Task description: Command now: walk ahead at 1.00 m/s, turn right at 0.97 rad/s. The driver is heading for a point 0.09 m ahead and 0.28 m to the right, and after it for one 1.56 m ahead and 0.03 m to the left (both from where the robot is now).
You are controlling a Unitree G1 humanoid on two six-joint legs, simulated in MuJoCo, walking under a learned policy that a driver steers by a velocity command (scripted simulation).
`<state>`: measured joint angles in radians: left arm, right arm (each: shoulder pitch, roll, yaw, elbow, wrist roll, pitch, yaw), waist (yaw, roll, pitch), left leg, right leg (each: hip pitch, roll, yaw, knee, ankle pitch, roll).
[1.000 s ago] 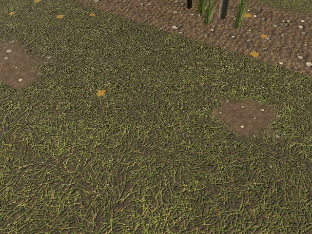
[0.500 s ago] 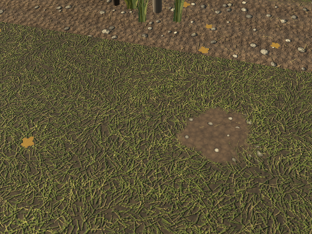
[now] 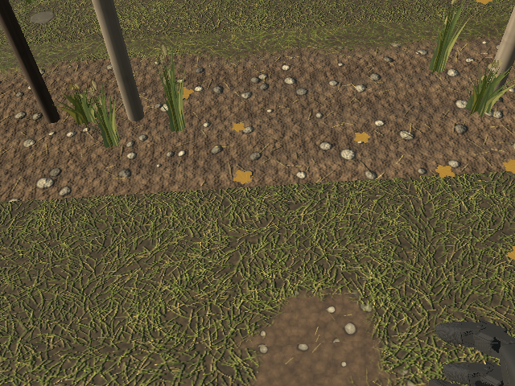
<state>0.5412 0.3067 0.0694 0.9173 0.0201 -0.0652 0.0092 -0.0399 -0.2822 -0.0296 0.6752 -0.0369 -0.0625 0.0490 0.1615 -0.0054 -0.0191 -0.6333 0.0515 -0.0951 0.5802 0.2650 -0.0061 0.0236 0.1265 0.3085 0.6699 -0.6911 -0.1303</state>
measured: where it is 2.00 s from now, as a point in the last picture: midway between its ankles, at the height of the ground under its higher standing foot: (263, 332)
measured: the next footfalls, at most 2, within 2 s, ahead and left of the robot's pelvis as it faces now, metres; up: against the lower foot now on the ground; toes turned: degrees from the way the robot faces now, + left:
left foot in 0.08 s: +0.22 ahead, +0.19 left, -0.14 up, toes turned -6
right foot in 0.42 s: +0.44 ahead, -0.01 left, -0.14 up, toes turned -26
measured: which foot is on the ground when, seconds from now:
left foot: up 0.00-0.06, down 0.08-0.42, up 0.44-0.84, down 0.86-1.00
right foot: down 0.00-0.08, up 0.10-0.40, down 0.42-0.86, up 0.88-1.00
